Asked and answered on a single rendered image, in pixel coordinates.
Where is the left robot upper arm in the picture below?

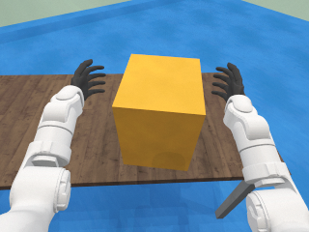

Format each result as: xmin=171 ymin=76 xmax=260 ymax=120
xmin=0 ymin=166 xmax=71 ymax=232

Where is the carton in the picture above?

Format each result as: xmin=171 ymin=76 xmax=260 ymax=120
xmin=112 ymin=53 xmax=206 ymax=171

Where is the table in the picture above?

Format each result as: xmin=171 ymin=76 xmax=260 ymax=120
xmin=0 ymin=72 xmax=292 ymax=219

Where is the robot left forearm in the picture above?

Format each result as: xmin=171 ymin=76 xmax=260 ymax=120
xmin=9 ymin=85 xmax=85 ymax=208

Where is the robot left hand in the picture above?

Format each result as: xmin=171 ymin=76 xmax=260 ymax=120
xmin=70 ymin=59 xmax=106 ymax=101

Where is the robot right forearm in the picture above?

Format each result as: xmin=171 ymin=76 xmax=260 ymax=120
xmin=223 ymin=95 xmax=309 ymax=216

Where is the robot right hand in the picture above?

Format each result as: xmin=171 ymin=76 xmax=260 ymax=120
xmin=211 ymin=62 xmax=245 ymax=103

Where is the right robot upper arm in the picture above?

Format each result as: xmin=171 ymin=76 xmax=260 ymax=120
xmin=245 ymin=188 xmax=309 ymax=232

